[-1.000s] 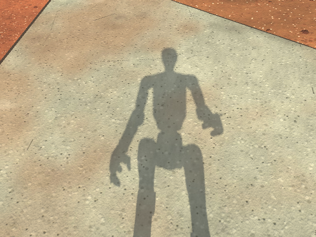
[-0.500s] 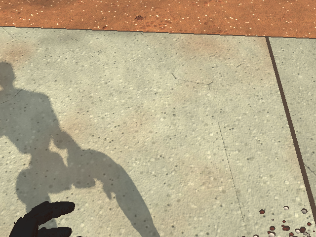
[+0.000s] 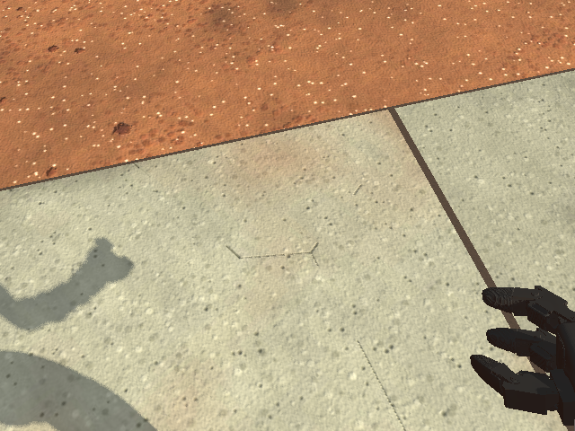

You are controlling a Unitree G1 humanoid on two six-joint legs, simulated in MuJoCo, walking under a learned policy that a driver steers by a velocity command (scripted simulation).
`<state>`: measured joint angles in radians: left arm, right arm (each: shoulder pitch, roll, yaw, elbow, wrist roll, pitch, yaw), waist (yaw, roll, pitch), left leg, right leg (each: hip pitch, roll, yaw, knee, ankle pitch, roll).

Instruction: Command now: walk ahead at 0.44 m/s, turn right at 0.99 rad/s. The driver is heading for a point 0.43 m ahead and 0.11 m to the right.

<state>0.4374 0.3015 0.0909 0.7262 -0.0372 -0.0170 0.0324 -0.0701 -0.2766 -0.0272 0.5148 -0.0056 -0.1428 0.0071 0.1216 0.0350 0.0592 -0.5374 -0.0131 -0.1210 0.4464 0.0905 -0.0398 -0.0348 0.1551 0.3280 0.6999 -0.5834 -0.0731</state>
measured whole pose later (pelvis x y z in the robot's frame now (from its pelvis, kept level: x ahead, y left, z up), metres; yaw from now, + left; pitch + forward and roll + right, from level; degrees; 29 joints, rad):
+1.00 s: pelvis +0.19 +0.01 +0.04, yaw -20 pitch +1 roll -1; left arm 0.23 0.28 0.06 0.79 -0.03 -0.03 -0.01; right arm 0.29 -0.27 -0.03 0.85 0.02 -0.04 -0.02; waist -0.02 0.03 -0.03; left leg -0.16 0.05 0.01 0.43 -0.30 0.00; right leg -0.41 -0.01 -0.03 0.85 -0.40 -0.05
